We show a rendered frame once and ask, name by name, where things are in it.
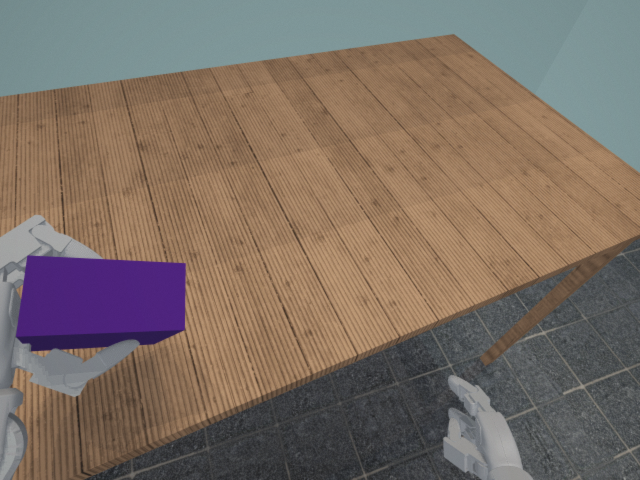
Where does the right robot hand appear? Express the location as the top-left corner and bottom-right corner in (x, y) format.
(443, 375), (523, 480)

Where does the sponge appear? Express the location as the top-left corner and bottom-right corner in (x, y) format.
(16, 255), (186, 351)

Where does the left robot hand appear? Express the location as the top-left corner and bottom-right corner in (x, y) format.
(0, 215), (140, 397)

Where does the table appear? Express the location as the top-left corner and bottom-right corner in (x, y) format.
(0, 34), (640, 480)

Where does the left robot forearm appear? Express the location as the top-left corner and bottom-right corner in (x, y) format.
(0, 388), (28, 480)

